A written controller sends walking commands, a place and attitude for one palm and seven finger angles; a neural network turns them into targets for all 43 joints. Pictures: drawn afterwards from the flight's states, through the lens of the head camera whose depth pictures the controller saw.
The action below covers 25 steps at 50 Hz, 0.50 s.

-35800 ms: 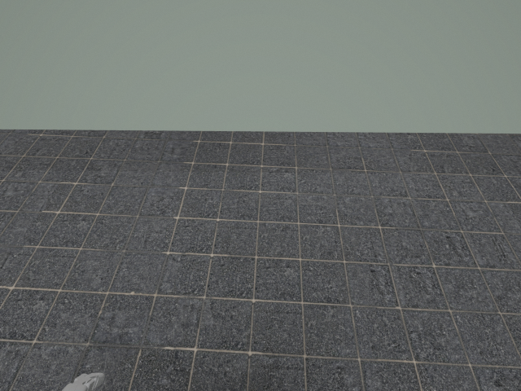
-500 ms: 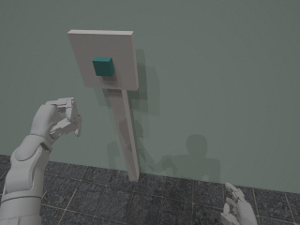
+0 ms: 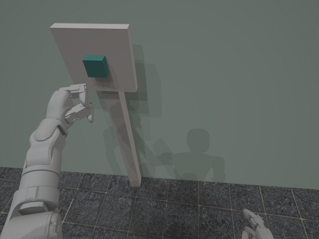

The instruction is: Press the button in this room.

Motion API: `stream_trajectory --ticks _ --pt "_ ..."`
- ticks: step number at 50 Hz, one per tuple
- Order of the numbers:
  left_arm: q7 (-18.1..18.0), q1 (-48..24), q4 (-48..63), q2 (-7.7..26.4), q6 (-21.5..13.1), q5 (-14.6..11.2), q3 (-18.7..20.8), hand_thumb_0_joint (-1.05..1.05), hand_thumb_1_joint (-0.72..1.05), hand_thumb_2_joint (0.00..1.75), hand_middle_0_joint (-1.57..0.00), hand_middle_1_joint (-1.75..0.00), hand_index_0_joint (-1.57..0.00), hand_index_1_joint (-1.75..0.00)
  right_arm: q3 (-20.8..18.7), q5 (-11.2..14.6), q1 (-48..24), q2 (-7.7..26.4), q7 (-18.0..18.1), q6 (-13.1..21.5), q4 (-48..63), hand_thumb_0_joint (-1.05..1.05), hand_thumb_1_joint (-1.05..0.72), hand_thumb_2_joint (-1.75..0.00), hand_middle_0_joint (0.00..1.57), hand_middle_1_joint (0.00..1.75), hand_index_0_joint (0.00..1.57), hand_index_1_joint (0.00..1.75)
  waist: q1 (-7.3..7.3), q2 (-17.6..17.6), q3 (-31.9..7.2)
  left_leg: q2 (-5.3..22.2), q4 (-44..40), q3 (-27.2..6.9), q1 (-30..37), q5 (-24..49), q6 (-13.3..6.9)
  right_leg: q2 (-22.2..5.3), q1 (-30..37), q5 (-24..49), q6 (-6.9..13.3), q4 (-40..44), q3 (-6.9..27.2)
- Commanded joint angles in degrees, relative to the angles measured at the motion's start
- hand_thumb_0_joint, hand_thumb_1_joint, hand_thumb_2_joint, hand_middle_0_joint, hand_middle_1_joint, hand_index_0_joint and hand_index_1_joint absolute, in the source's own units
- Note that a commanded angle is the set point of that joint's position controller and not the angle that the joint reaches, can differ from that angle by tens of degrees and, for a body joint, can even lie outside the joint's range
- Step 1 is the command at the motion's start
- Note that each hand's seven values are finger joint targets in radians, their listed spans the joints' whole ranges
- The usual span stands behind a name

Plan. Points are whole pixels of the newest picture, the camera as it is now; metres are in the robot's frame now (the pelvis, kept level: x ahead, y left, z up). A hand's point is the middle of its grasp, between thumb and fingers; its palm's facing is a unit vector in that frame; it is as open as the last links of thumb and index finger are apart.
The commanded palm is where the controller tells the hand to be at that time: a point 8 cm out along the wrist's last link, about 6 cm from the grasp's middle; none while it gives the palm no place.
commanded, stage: aim a knuckle at the button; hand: left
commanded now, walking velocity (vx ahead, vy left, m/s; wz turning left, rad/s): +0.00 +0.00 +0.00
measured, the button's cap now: (96, 65) +0.54 +0.21 +0.17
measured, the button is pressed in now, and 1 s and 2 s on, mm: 0 0 13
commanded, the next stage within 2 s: press the button with the knuckle in 1.04 s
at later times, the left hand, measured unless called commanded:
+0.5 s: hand (100, 89) +0.47 +0.19 +0.14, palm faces -0.03 -1.00 -0.01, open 3.1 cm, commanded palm +0.43 +0.25 +0.14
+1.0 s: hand (94, 95) +0.44 +0.20 +0.14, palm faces -0.03 -1.00 +0.01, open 3.1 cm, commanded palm +0.41 +0.25 +0.14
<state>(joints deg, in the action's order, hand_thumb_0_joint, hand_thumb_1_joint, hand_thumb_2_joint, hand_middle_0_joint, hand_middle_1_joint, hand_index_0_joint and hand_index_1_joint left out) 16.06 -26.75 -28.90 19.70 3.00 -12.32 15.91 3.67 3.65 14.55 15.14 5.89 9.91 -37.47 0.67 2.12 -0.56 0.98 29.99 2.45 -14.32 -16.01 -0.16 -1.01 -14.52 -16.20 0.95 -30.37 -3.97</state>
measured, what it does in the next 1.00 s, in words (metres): stands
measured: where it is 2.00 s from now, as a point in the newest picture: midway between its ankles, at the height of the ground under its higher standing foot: outside the picture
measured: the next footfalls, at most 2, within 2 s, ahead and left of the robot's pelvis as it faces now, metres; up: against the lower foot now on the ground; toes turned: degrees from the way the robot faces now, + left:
none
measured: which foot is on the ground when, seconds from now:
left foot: down 0.00-1.00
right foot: down 0.00-1.00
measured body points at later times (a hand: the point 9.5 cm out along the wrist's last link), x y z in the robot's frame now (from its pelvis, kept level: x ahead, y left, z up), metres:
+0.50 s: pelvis +0.01 +0.00 -0.01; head +0.05 -0.01 +0.44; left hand +0.46 +0.24 +0.14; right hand +0.05 -0.27 -0.12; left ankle +0.00 +0.12 -0.73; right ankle +0.00 -0.11 -0.73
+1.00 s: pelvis +0.01 +0.01 -0.01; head +0.03 +0.00 +0.44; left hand +0.43 +0.25 +0.15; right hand +0.12 -0.25 -0.11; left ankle +0.00 +0.12 -0.73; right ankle +0.00 -0.11 -0.73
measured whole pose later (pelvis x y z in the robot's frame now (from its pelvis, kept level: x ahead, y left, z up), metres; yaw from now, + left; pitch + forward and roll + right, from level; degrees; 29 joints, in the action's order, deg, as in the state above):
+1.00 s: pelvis +0.01 +0.01 -0.01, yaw -1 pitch +5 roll -1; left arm 16.6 -39.2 -47.3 21.7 -5.2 -10.5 17.5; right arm 2.3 3.1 16.7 15.7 3.4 3.7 -35.5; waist 2.5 1.7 -2.7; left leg 1.3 34.6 2.8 -21.1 -18.4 -0.8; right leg -0.8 -20.6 -17.2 0.4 -33.0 -3.5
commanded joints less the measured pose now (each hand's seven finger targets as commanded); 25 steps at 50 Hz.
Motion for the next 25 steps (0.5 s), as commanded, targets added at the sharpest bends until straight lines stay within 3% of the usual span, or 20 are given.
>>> stream_trajectory --ticks 1,3,5,8,11,12,15,17,21,23,25 --pt "-0.58 -28.20 7.23 13.73 -5.50 -0.30 3.21 0.00 0.90 0.90 -1.30 -1.50 -1.30 -1.50 -3.17 -0.07 -1.78 7.82 0.46 1.89 7.24 0.00 -0.90 -0.90 0.20 0.30 0.20 0.30 1.27 -1.44 -14.92 -0.93 -2.50 -2.97 5.54 13.36 -1.68 0.73 1.54 15.89 0.53 3.35 1.92" --pt "-0.68 -30.92 4.79 14.12 -6.36 -0.01 3.30 0.00 0.90 0.90 -1.30 -1.50 -1.30 -1.50 -3.30 -0.21 -0.75 7.96 0.32 1.41 6.86 0.00 -0.90 -0.90 0.20 0.30 0.20 0.30 1.60 -0.02 -16.05 -1.04 -2.04 -2.92 5.64 13.46 -1.58 0.71 1.08 16.14 0.60 3.02 2.00" --pt "-0.81 -32.99 1.80 14.82 -7.42 0.36 3.40 0.00 0.90 0.90 -1.30 -1.50 -1.30 -1.50 -3.44 -0.39 0.57 8.29 0.17 0.83 6.27 0.00 -0.90 -0.90 0.20 0.30 0.20 0.30 2.24 -2.29 -16.05 -0.83 -1.52 -3.06 4.92 13.83 -1.75 0.97 0.73 16.47 0.49 2.78 1.92" --pt "-0.71 -34.71 -1.06 16.91 -9.16 0.70 5.18 0.00 0.90 0.90 -1.30 -1.50 -1.30 -1.50 -3.91 -0.60 2.26 8.49 -0.24 0.23 5.93 0.00 -0.90 -0.90 0.20 0.30 0.20 0.30 1.92 -0.63 -19.45 -0.98 -0.78 -2.70 5.03 16.20 -1.69 0.85 2.17 19.69 0.61 1.81 2.27" --pt "-0.38 -38.13 -3.39 16.93 -10.72 1.22 4.48 0.00 0.90 0.90 -1.30 -1.50 -1.30 -1.50 -4.12 -0.64 3.66 8.71 -0.62 -0.61 5.87 0.00 -0.90 -0.90 0.20 0.30 0.20 0.30 2.68 -1.02 -20.01 -0.98 -0.12 -2.66 4.42 17.59 -1.81 1.06 1.97 21.35 0.56 1.13 2.27" --pt "-0.28 -38.47 -4.75 16.76 -11.05 1.36 4.34 0.00 0.90 0.90 -1.30 -1.50 -1.30 -1.50 -4.21 -0.65 4.05 8.71 -0.75 -0.80 5.68 0.00 -0.90 -0.90 0.20 0.30 0.20 0.30 2.66 0.30 -19.70 -0.94 0.06 -2.58 4.46 18.12 -1.74 1.10 1.39 21.69 0.66 0.92 2.26" --pt "-0.13 -40.91 -11.84 19.21 -11.88 1.54 5.94 0.00 0.90 0.90 -1.30 -1.50 -1.30 -1.50 -4.38 -0.74 6.06 9.48 -0.85 -1.76 4.48 0.00 -0.90 -0.90 0.20 0.30 0.20 0.30 3.72 -3.37 -17.30 -0.93 0.62 -2.25 0.88 15.16 -1.98 1.26 0.03 20.09 0.33 1.03 2.38" --pt "0.13 -45.34 -12.81 18.33 -13.20 2.32 4.30 0.00 0.90 0.90 -1.30 -1.50 -1.30 -1.50 -4.55 -0.82 7.00 9.41 -1.06 -2.07 4.25 0.00 -0.90 -0.90 0.20 0.30 0.20 0.30 4.53 0.23 -18.91 -1.09 1.06 -2.18 1.64 15.34 -1.95 1.23 -1.33 19.91 0.39 0.58 2.62" --pt "0.72 -40.69 -13.19 22.00 -15.54 2.19 8.14 0.00 0.90 0.90 -1.30 -1.50 -1.30 -1.50 -5.03 -1.14 8.48 9.75 -1.63 -2.91 5.13 0.00 -0.90 -0.90 0.20 0.30 0.20 0.30 2.83 -0.39 -23.94 -0.81 1.88 -2.15 2.08 19.12 -1.90 1.53 1.59 23.69 0.56 -0.86 2.77" --pt "1.36 -38.89 -12.31 20.76 -15.62 1.91 7.49 0.00 0.90 0.90 -1.30 -1.50 -1.30 -1.50 -5.11 -1.08 8.44 9.61 -2.00 -3.35 5.68 0.00 -0.90 -0.90 0.20 0.30 0.20 0.30 2.48 0.93 -23.70 -0.74 1.93 -1.98 2.13 20.67 -1.80 1.60 1.70 25.07 0.60 -1.08 2.64" --pt "1.76 -35.94 -11.60 21.09 -15.16 1.37 8.43 0.00 0.90 0.90 -1.30 -1.50 -1.30 -1.50 -5.41 -1.08 8.40 9.77 -2.26 -3.82 6.42 0.00 -0.90 -0.90 0.20 0.30 0.20 0.30 1.99 -0.64 -23.81 -0.59 2.14 -1.68 1.79 21.64 -2.08 1.80 2.41 26.46 0.51 -1.26 2.65"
